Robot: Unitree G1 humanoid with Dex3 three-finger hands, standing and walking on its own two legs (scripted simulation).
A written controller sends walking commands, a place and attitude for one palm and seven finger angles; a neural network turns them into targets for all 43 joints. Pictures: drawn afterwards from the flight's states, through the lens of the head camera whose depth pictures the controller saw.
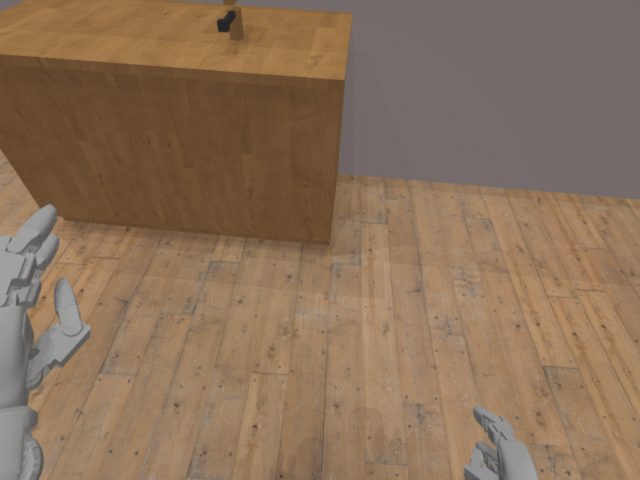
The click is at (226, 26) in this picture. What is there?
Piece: tap's lever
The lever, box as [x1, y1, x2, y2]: [217, 19, 229, 32]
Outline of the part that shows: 218,19 218,31 227,32 229,29 228,19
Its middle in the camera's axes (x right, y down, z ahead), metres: -0.28 -0.62 +1.11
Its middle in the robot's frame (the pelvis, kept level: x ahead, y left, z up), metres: +1.24 +0.37 +0.08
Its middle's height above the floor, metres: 0.86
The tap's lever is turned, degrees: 0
